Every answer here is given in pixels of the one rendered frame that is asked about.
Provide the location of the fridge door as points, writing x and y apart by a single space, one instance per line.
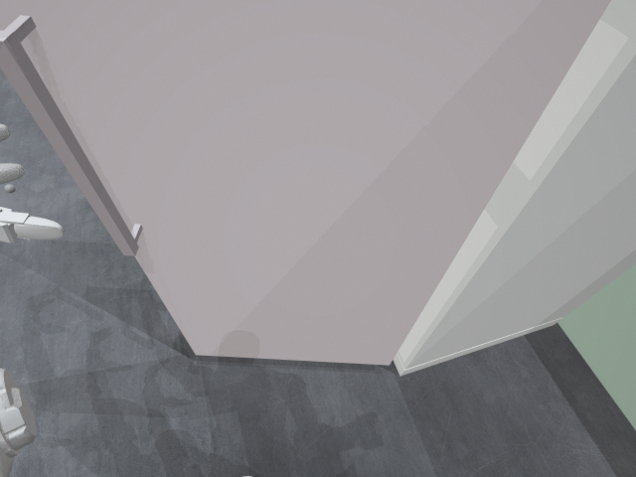
304 171

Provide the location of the robot left hand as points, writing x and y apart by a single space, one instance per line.
21 225

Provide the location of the robot left upper arm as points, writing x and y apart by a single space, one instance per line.
17 422

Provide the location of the handle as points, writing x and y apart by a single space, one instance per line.
21 73

